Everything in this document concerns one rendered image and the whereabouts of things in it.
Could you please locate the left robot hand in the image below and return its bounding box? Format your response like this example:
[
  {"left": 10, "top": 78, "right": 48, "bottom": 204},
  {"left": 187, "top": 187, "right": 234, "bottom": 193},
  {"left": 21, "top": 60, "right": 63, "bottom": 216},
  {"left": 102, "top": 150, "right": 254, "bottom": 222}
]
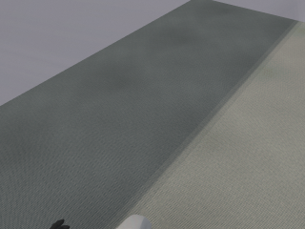
[{"left": 50, "top": 219, "right": 70, "bottom": 229}]

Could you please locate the robot left thigh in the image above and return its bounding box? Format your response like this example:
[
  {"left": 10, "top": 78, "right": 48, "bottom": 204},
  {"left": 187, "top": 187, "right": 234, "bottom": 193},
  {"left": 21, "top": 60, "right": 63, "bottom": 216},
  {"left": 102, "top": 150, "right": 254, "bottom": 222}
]
[{"left": 116, "top": 215, "right": 152, "bottom": 229}]

